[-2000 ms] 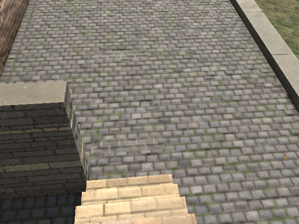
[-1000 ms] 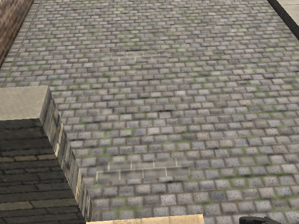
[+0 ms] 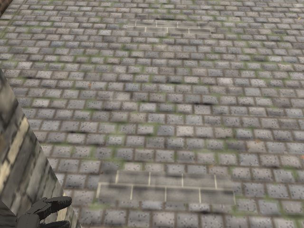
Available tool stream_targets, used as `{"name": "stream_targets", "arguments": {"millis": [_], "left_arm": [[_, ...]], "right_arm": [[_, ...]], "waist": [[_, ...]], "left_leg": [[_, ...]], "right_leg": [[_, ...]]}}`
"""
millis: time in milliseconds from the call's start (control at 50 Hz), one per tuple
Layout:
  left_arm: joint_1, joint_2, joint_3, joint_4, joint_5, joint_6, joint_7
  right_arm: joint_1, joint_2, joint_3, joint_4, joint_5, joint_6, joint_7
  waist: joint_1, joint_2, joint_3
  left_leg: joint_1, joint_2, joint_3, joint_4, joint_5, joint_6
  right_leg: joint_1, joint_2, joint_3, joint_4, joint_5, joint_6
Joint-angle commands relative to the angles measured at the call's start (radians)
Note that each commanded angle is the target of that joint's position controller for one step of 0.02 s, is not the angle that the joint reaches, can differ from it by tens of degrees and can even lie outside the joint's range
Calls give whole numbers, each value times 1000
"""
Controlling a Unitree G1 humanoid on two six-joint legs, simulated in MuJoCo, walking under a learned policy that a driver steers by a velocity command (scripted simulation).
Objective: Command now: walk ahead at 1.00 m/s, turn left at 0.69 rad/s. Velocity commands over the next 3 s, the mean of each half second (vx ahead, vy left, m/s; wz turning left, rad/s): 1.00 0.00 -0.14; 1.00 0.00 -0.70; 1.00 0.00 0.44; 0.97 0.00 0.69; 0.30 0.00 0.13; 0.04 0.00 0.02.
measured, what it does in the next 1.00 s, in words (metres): goes down, turning right: right foot 0.22 m lower, then left foot 0.22 m lower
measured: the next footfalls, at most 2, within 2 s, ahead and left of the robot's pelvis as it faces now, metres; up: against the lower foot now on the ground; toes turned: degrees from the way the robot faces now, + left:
right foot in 0.22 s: +0.19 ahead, -0.14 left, -0.22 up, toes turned +10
left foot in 0.58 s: +0.59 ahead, +0.22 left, -0.44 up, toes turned -18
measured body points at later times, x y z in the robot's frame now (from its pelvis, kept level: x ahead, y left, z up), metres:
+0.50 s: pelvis +0.36 +0.03 -0.28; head +0.34 +0.04 +0.17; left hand +0.18 +0.23 -0.42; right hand +0.65 -0.16 -0.28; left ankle +0.59 +0.20 -0.97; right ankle +0.15 -0.14 -0.93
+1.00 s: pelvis +0.75 +0.01 -0.46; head +0.76 -0.01 -0.01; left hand +1.07 +0.06 -0.50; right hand +0.54 -0.11 -0.60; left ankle +0.55 +0.24 -1.13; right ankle +0.86 -0.18 -1.10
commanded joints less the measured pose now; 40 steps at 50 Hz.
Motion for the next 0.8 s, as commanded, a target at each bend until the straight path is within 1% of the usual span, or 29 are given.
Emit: {"name": "stream_targets", "arguments": {"millis": [20,40,60,80,120,180,200,220,240,260,300,320,340,360,380,400,420,460,520,560,580,600,620,640,660,680,720,740,800], "left_arm": [[112,28,8,-63,-23,27,5],[185,-3,5,-17,-2,36,-18],[114,55,23,-38,0,22,-38],[88,40,14,-54,46,23,-56],[33,-8,15,-68,29,57,-63],[311,88,60,37,20,76,-58],[618,176,97,152,17,79,-56],[1008,214,112,294,33,63,-49],[1049,24,45,375,-16,56,-60],[790,35,-6,303,-5,20,-80],[704,-80,-20,325,-12,20,-78],[618,52,18,330,-1,6,-67],[277,108,8,196,50,-17,7],[250,69,4,212,53,-32,48],[252,148,29,227,52,-44,66],[238,168,40,206,14,-65,76],[267,120,30,211,-44,-64,97],[420,62,20,261,-66,-28,73],[524,-5,29,299,-24,35,63],[508,21,27,291,1,61,38],[573,-63,5,342,17,45,-5],[503,-101,-3,336,7,42,-26],[686,-165,-9,304,-38,16,-29],[715,-147,-19,302,-61,-9,-12],[590,-97,-25,257,-54,-8,-2],[521,-118,-48,167,-79,-10,18],[269,-62,-21,122,-45,24,19],[201,-105,-22,78,-16,47,25],[168,-147,-22,24,-22,63,9]], "right_arm": [[-235,-64,18,-159,15,-34,-63],[-250,-96,21,-152,9,-40,-74],[-212,-86,20,-142,46,-60,-94],[-182,-50,32,-106,79,-61,-130],[-128,-59,30,-63,70,-54,-141],[-217,-55,21,-78,36,-48,-106],[-361,-99,13,-100,19,-52,-82],[-505,-132,-9,-118,15,-69,-57],[-502,8,19,-168,-2,-83,-60],[-305,114,47,-261,43,-124,-64],[-282,135,72,-258,23,-125,-31],[-348,188,84,-297,37,-135,-32],[-458,73,80,-401,104,-108,-53],[-515,-56,25,-376,77,-97,-57],[-481,-59,11,-338,22,-81,-52],[-481,-135,-13,-332,44,-80,-37],[-544,-121,6,-364,31,-81,-23],[-607,11,33,-384,28,-54,-8],[-521,-64,-12,-337,91,-52,9],[-251,-161,-70,-231,84,-67,13],[-33,-216,-99,-135,49,-78,23],[213,-157,-77,-39,13,-92,34],[110,-147,-62,-19,15,-122,48],[97,-168,-73,-14,28,-112,54],[110,-115,-66,-27,17,-113,58],[67,-255,-110,36,15,-114,49],[-112,74,-8,2,9,-121,26],[-222,61,8,-9,32,-122,11],[-290,-33,4,-28,4,-94,-51]], "waist": [[215,-131,-52],[233,-68,-110],[199,-6,-89],[180,-44,-67],[116,112,-75],[218,143,-75],[371,114,-121],[569,-69,-146],[519,-404,129],[187,-692,184],[106,-95,67],[39,46,72],[-65,-52,260],[-36,104,231],[-33,141,165],[-21,143,204],[11,159,242],[111,71,150],[165,-94,46],[83,-36,-36],[20,64,-53],[-116,50,-72],[86,512,-51],[70,651,-173],[34,378,-226],[109,345,-316],[109,37,-70],[161,66,49],[190,213,167]], "left_leg": [[-183,313,-552,-129,514,185],[-312,257,-479,-79,444,169],[-307,158,-381,13,187,125],[-459,6,-201,63,-67,48],[-403,16,-155,63,-128,19],[-167,88,-136,413,183,-3],[-210,117,-103,668,540,-33],[-459,52,41,1237,719,-110],[-783,-92,215,1779,-228,-146],[-1143,-100,75,1597,-469,-158],[-1176,112,52,1266,-286,-123],[-1148,181,-47,1008,-120,-117],[-933,299,-179,548,162,-204],[-537,302,-223,395,465,-245],[-260,246,-158,445,647,-256],[-291,249,-166,284,855,-255],[-152,234,-109,65,1048,-250],[66,157,-60,-162,918,-241],[75,246,-130,-469,834,-221],[294,316,-99,-665,975,-254],[570,338,-42,-593,999,-256],[821,367,-37,-390,936,-272],[908,360,21,-23,1386,-326],[901,427,-132,-72,1282,-269],[843,476,-172,-131,977,-195],[669,617,-565,-372,194,-48],[350,626,-422,-344,189,-57],[134,507,-209,-435,179,-125],[-126,404,-25,-547,107,-140]], "right_leg": [[15,-34,80,-633,486,72],[267,15,35,-575,648,62],[280,18,52,-760,923,44],[517,41,8,-1036,1254,29],[655,57,3,-1140,1226,38],[600,-5,-21,-1086,1006,11],[839,-30,-37,-1121,927,-20],[1192,-23,-88,-1252,959,-121],[1073,-57,-33,-1465,940,-206],[1160,-63,289,-1201,1440,-302],[1080,-184,414,-1200,952,-345],[875,-287,691,-1323,431,-413],[373,-391,978,-1514,310,-429],[128,-252,846,-1471,166,-386],[-21,-161,727,-1445,79,-360],[37,-79,623,-1359,-57,-333],[-30,12,477,-1316,-133,-297],[64,75,384,-1231,-77,-269],[522,83,362,-959,-13,-228],[581,101,325,-582,95,-183],[381,180,223,-289,-186,-101],[51,212,210,49,-389,-75],[-288,152,186,244,-295,-119],[-372,109,150,337,-233,-100],[-407,46,89,274,-121,-110],[-331,-5,56,337,27,-113],[-357,-77,131,163,252,-166],[-297,-113,52,-24,321,-130],[-96,-103,44,-348,416,-61]]}}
